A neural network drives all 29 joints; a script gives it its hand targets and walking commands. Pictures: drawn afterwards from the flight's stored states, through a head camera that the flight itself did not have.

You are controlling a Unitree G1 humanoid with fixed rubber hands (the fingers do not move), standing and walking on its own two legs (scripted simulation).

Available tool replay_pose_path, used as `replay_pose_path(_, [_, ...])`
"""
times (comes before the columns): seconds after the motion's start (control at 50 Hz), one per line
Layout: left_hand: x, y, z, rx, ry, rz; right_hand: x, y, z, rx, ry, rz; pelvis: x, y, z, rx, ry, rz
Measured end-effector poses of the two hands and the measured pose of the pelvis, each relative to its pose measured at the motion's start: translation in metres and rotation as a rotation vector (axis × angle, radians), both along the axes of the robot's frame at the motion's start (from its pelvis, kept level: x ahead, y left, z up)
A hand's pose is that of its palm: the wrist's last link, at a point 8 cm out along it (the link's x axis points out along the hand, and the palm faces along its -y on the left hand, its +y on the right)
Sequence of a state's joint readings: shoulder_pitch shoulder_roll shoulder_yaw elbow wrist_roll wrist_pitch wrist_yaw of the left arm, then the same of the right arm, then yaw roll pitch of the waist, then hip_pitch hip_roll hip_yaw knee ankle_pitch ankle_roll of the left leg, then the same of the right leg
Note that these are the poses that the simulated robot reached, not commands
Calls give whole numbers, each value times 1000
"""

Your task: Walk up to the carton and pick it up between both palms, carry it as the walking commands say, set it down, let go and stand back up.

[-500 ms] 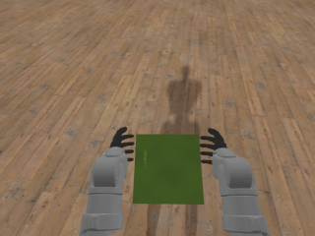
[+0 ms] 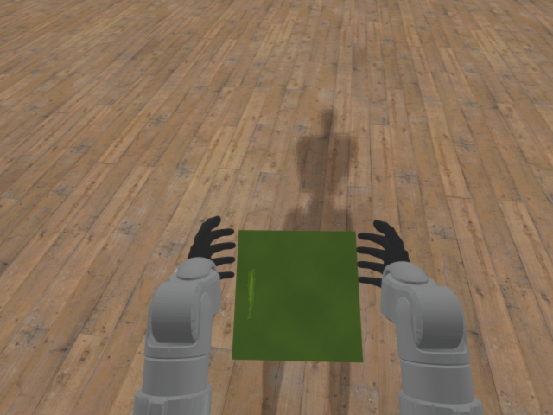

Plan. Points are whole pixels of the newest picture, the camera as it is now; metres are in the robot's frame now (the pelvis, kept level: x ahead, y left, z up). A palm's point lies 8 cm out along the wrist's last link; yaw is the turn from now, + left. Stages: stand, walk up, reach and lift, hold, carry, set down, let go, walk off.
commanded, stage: carry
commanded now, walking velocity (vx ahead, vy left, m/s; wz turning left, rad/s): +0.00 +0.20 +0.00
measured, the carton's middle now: (295, 296) +0.30 +0.00 -0.01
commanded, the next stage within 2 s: none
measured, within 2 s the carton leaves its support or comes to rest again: neither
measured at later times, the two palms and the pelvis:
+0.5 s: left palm (160, 265) +0.29 +0.18 +0.09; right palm (340, 264) +0.29 -0.06 +0.09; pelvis +0.00 +0.06 -0.01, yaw +0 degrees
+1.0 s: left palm (156, 256) +0.31 +0.19 +0.09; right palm (331, 261) +0.30 -0.05 +0.08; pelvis +0.00 +0.08 +0.00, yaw -2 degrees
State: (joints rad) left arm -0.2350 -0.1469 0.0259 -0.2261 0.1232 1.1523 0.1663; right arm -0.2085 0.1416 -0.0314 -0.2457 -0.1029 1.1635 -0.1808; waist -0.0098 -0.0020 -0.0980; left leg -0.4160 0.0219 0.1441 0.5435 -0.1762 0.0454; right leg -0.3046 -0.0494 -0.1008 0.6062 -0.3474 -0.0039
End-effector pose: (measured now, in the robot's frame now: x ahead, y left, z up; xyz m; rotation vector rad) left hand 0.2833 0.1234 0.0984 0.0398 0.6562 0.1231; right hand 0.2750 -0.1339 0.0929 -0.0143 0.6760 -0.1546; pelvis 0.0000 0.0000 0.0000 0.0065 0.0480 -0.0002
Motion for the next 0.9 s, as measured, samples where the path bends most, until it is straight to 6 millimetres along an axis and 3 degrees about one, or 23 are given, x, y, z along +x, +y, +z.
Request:
replay_pose_path(0.16, [0,21,-7,3,72,-6,-3,22,-6,-12,74,-14,0,24,-6,7,-9,-2])
replay_pose_path(0.46, [9,58,-5,24,95,77,16,66,-3,-28,96,-11,-2,56,-6,-2,1,6])
replay_pose_path(0.72, [19,69,-4,24,126,105,25,79,-3,-30,122,-58,-4,68,-2,-10,6,11])
replay_pose_path(0.9, [23,73,-14,11,156,77,26,84,-7,-30,149,-94,-2,78,-2,-17,10,-21])
